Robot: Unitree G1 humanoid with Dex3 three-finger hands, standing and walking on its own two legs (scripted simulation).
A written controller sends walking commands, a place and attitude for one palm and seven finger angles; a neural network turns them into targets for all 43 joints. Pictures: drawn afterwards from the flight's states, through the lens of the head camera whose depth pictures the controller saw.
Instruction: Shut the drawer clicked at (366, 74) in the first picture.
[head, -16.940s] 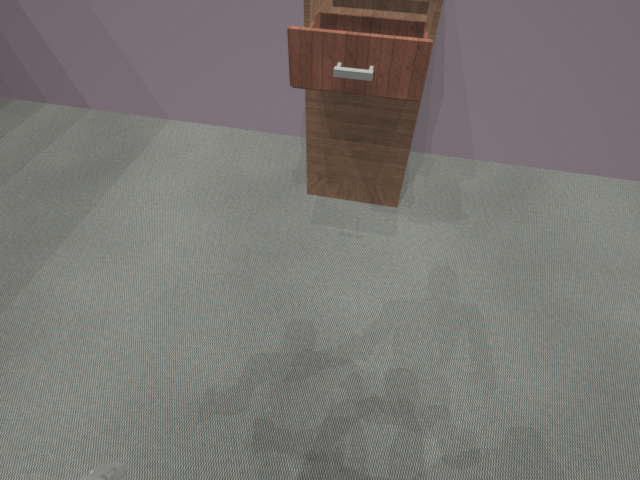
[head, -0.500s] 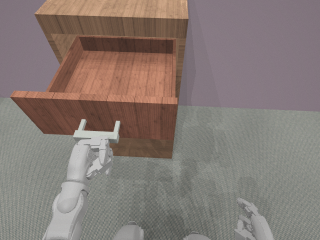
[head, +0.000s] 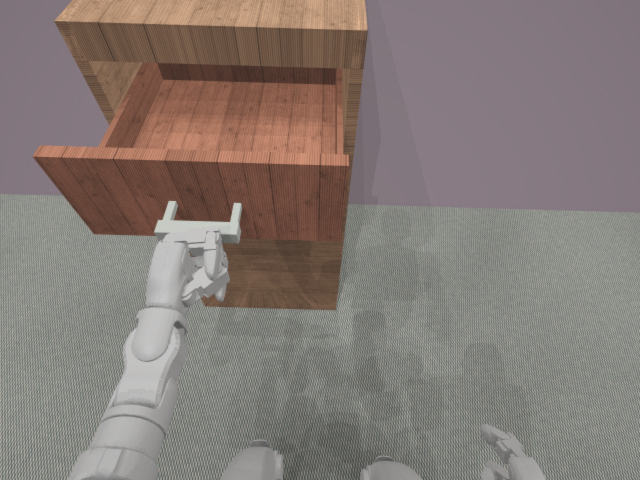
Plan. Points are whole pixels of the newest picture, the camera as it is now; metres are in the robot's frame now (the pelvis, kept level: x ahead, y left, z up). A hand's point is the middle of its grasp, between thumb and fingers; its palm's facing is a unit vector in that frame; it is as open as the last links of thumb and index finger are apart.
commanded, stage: push the drawer shut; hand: left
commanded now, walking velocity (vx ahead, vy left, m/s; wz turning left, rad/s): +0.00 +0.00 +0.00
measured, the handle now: (201, 220) +0.43 +0.17 +0.06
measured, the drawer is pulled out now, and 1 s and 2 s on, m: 0.20 0.07 0.00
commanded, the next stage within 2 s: pull the fist back off the drawer in 1.82 s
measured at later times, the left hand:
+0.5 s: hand (233, 222) +0.43 +0.13 +0.05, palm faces -0.02 -1.00 -0.04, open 3.1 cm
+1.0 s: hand (234, 190) +0.49 +0.13 +0.05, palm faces -0.02 -1.00 -0.03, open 3.1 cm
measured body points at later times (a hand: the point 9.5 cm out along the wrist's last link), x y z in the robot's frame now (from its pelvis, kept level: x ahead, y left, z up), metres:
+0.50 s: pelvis +0.00 +0.00 +0.00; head +0.09 +0.01 +0.44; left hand +0.43 +0.18 +0.06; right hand +0.08 -0.25 -0.12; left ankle +0.05 +0.11 -0.68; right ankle +0.00 -0.10 -0.68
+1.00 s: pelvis +0.00 +0.00 -0.01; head +0.11 +0.01 +0.42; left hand +0.48 +0.19 +0.06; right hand +0.02 -0.26 -0.13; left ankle +0.05 +0.11 -0.68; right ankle +0.00 -0.10 -0.68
